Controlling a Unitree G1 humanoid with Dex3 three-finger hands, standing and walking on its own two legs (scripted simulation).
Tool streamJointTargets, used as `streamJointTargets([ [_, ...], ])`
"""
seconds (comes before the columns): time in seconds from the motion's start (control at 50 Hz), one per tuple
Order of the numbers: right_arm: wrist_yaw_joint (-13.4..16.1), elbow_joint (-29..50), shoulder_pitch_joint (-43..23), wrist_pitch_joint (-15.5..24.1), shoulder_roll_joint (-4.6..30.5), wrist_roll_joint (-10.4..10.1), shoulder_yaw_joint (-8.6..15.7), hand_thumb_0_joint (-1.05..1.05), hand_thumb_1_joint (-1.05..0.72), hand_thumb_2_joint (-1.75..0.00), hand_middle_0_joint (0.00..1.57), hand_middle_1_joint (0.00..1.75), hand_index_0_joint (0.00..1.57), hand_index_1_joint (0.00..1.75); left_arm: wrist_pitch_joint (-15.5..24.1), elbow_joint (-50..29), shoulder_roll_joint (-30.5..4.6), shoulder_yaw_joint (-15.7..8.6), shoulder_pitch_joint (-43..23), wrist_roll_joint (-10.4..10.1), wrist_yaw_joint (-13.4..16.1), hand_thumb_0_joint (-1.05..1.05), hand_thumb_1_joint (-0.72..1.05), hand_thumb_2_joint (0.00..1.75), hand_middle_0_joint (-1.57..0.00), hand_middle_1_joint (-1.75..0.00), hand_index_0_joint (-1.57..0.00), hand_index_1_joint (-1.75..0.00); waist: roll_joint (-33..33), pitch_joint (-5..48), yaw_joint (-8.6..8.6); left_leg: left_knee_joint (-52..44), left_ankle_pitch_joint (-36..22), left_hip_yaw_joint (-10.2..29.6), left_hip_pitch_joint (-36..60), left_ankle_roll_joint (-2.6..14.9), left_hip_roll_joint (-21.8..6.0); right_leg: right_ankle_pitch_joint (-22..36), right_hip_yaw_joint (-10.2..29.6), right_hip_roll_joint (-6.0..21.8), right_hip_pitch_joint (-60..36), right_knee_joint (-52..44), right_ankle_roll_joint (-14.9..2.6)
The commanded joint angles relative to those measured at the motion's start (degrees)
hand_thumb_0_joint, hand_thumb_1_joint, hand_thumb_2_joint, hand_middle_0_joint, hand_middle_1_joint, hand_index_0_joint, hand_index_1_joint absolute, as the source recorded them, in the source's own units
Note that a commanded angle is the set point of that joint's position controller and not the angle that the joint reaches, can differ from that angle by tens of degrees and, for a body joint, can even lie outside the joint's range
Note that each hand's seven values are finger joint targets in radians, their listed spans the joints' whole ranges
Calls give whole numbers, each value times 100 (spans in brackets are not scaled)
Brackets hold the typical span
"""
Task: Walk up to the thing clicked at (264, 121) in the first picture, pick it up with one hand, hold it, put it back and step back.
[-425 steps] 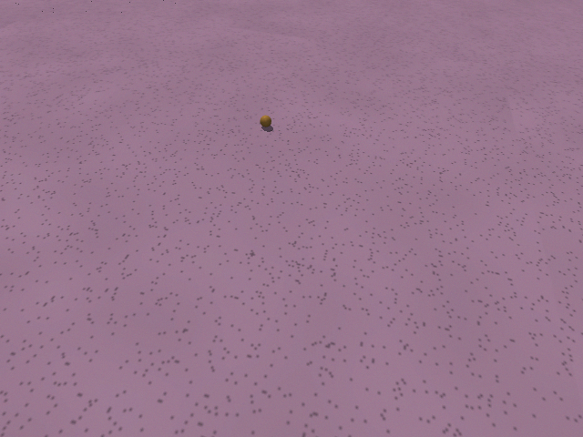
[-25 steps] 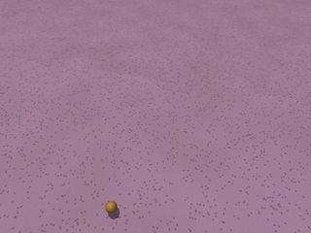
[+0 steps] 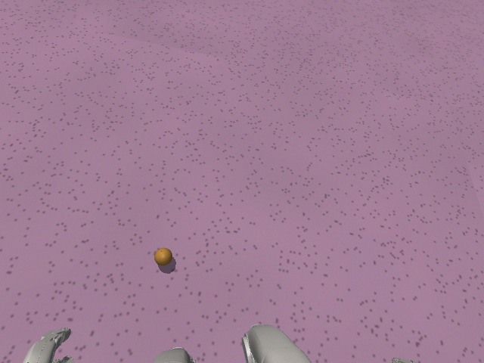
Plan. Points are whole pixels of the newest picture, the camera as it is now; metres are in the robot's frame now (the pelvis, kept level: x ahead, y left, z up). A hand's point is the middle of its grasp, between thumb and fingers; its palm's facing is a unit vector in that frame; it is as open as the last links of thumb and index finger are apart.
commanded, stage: walk up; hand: left
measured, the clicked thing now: (163, 256) +0.51 +0.21 -0.73
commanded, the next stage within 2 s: stand in 1.92 s
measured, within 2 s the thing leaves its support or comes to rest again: neither
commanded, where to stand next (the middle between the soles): +0.14 -0.04 m, yaw +1 degrees
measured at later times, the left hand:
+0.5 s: hand out of the picture -0.01 +0.22 -0.13, palm faces +0.01 -0.91 -0.42, open 7.4 cm
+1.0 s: hand out of the picture -0.22 +0.21 -0.15, palm faces -0.01 -0.92 -0.39, open 7.4 cm
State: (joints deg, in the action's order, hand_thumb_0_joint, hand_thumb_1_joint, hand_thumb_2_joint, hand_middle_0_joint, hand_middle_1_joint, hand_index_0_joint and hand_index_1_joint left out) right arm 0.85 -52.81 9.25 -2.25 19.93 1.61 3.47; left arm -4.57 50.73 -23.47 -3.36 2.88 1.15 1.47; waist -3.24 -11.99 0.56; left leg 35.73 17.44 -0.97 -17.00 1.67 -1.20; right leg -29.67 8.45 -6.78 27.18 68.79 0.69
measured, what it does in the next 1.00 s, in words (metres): walks backwards: right foot, then left foot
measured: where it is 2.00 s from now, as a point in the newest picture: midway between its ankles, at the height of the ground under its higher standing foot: outside the picture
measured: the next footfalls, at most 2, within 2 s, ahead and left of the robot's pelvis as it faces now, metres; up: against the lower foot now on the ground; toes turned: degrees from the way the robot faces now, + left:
right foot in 0.22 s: -0.05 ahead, -0.15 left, +0.00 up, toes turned -1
left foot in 0.58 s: -0.18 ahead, +0.08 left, +0.00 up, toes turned -2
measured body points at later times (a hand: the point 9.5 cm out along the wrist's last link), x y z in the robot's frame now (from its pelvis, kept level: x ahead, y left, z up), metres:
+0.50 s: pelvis -0.13 -0.04 -0.01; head -0.07 -0.06 +0.44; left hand -0.01 +0.27 -0.10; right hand -0.02 -0.36 -0.13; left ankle -0.16 +0.09 -0.68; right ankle -0.09 -0.15 -0.73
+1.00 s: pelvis -0.25 -0.06 +0.00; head -0.23 -0.07 +0.45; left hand -0.22 +0.26 -0.13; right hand -0.14 -0.38 -0.12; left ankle -0.19 +0.07 -0.71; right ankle -0.28 -0.19 -0.73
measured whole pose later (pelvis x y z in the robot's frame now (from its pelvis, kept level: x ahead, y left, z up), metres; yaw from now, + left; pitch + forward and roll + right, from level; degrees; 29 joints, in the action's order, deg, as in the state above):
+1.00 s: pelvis -0.25 -0.06 +0.00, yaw -2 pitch -3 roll -1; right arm -0.7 -50.4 10.0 -2.5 22.5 1.7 3.4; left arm 0.2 55.4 -21.1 -3.9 17.0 2.6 -0.3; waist 2.0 -4.8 -2.4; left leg 45.5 25.1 4.3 -22.3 0.2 -1.2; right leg -21.4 2.3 -2.1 9.6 33.9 -1.0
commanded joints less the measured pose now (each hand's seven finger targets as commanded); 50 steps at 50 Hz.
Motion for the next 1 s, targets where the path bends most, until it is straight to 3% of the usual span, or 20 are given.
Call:
streamJointTargets([
  [0.0, 210, 567, 223, 190, 1670, -22, 442, 0, -90, -90, 20, 30, 20, 30, 140, -621, -940, -320, 97, 35, 11, 0, 90, 90, -20, -30, -20, -30, 1029, 1505, 154, -550, -4051, 1493, 1892, 1211, -1493, -67, 58, 274, 401, -696, 161],
  [0.12, 148, 879, -64, 122, 1827, -8, 410, 0, -90, -90, 20, 30, 20, 30, 184, -579, -868, -397, 620, 37, -93, 0, 90, 90, -20, -30, -20, -30, 1360, 1801, 42, -478, -2900, 1352, 1107, 1077, -1487, 249, -595, 544, -900, -2598, -10],
  [0.18, 105, 936, -324, 43, 1694, -79, 337, 0, -90, -90, 20, 30, 20, 30, 240, -360, -917, -476, 1208, 113, -106, 0, 90, 90, -20, -30, -20, -30, 1029, 1824, -289, 34, -1877, 1024, 52, 520, -1141, 1760, -612, 732, -2100, -4336, -299],
  [0.2, 92, 1001, -276, 40, 1432, -111, 262, 0, -90, -90, 20, 30, 20, 30, 278, -467, -1305, -593, 1139, 175, -113, 0, 90, 90, -20, -30, -20, -30, 95, 1610, -256, 752, -798, 824, -981, 124, -442, 2060, 786, 1550, -2304, -4505, -592],
  [0.22, 188, 1054, -535, 28, 1244, -167, 256, 0, -90, -90, 20, 30, 20, 30, 250, -604, -1844, -690, 800, 98, -127, 0, 90, 90, -20, -30, -20, -30, -1326, 1290, -450, 2243, 1796, 319, -1143, -151, 644, 2831, 2033, 2793, -1212, -4995, -1658],
  [0.24, 231, 962, -489, -2, 1395, -161, 320, 0, -90, -90, 20, 30, 20, 30, 311, -822, -1830, -661, 607, 155, -105, 0, 90, 90, -20, -30, -20, -30, -1071, 996, -391, 3307, 2127, 938, -1003, -181, 502, 3235, 2400, 3081, -582, -5028, -1956],
  [0.3, 227, 650, 119, 51, 1407, -246, 213, 0, -90, -90, 20, 30, 20, 30, 313, -1004, -1155, -488, -8, 101, -22, 0, 90, 90, -20, -30, -20, -30, -424, 1057, 77, 3497, 1267, 1028, -1199, -210, 684, 4440, 425, 1922, -1254, -4127, -1233],
  [0.42, 244, 878, -34, 169, 1273, -91, 161, 0, -90, -90, 20, 30, 20, 30, 246, -1143, -1043, -504, 752, 139, 71, 0, 90, 90, -20, -30, -20, -30, -758, 1384, -439, 2038, 1498, 550, -1344, -336, 448, 5083, 431, 2109, -2564, -3762, -1422],
  [0.54, 118, 592, 807, 163, 1331, -28, 271, 0, -90, -90, 20, 30, 20, 30, 166, -1306, -1219, -441, 293, 31, -11, 0, 90, 90, -20, -30, -20, -30, -581, 1701, 53, -648, -4, -12, 502, -13, 258, 3242, 464, 2063, -1445, -3511, -966],
  [0.56, 116, 587, 768, 183, 1501, 16, 339, 0, -90, -90, 20, 30, 20, 30, 153, -1297, -1064, -367, 343, 24, -29, 0, 90, 90, -20, -30, -20, -30, 22, 1655, 80, -1142, -215, 734, 693, 222, -169, 2366, 232, 1715, -970, -3088, -653],
  [0.58, 87, 700, 478, 191, 1964, 122, 423, 0, -90, -90, 20, 30, 20, 30, 164, -1312, -770, -295, 474, 4, -43, 0, 90, 90, -20, -30, -20, -30, 1333, 1517, -40, -1519, -807, 2569, 980, 796, -1432, 664, -366, 802, 250, -1984, -270],
  [0.6, 31, 839, 310, 175, 2446, 58, 522, 0, -90, -90, 20, 30, 20, 30, 164, -1340, -1025, -430, 21, 24, 48, 0, 90, 90, -20, -30, -20, -30, 1758, 1430, 269, -1800, -1403, 3382, -44, 1655, -2435, -906, -382, 305, -49, -612, -138],
  [0.62, 48, 844, 44, 207, 2268, 78, 508, 0, -90, -90, 20, 30, 20, 30, 145, -1170, -1095, -487, 63, 92, 67, 0, 90, 90, -20, -30, -20, -30, 1247, 1206, 123, -1786, -1526, 3235, -439, 1690, -2389, -794, 186, 255, -258, 185, -151],
  [0.68, 138, 891, -399, 286, 1639, 72, 304, 0, -90, -90, 20, 30, 20, 30, 171, -744, -980, -502, 807, -37, -17, 0, 90, 90, -20, -30, -20, -30, 854, 1086, -350, -1286, -1770, 1563, -15, 1063, -1426, 103, 271, 166, -32, 496, -156],
  [0.8, -27, 834, -112, 294, 1642, 139, 341, 0, -90, -90, 20, 30, 20, 30, 435, -515, -938, -340, 756, 13, -206, 0, 90, 90, -20, -30, -20, -30, 1594, 1171, 164, -1620, 1422, 1462, 682, 998, -1147, -258, -599, 533, -663, -2673, 75],
  [0.86, -88, 835, -267, 151, 1732, 114, 374, 0, -90, -90, 20, 30, 20, 30, 600, 54, -795, -354, 1551, 25, -144, 0, 90, 90, -20, -30, -20, -30, 1457, 1152, -247, -1096, 1271, 1027, -77, 788, -999, 759, -1033, 451, -2034, -4739, -184],
  [0.88, -92, 830, -163, 125, 1452, 85, 298, 0, -90, -90, 20, 30, 20, 30, 672, 169, -944, -411, 1685, 77, -106, 0, 90, 90, -20, -30, -20, -30, 898, 1180, -302, -346, 1091, 788, -522, 509, -734, 956, -583, 564, -2532, -5077, -259],
  [0.92, -75, 964, -455, 133, 1111, -8, 203, 0, -90, -90, 20, 30, 20, 30, 727, -89, -1801, -583, 1230, 201, -65, 0, 90, 90, -20, -30, -20, -30, -666, 760, -418, 1137, 1507, 573, -1410, -149, 144, -1589, 2446, 2573, -1353, -5784, -1231],
  [0.94, -51, 815, -501, 140, 1422, -8, 314, 0, -90, -90, 20, 30, 20, 30, 741, -214, -1854, -556, 748, 182, -71, 0, 90, 90, -20, -30, -20, -30, -315, 199, -294, 1629, 1372, 1143, -949, -209, -33, -1774, 2671, 2854, -299, -5813, -1486],
  [0.98, -119, 570, -204, 214, 1307, -118, 284, 0, -90, -90, 20, 30, 20, 30, 827, -229, -1320, -423, 495, 110, -49, 0, 90, 90, -20, -30, -20, -30, 37, 247, -95, 1494, 748, 1086, -955, -214, 87, -356, 1438, 2183, -901, -5429, -1132],
])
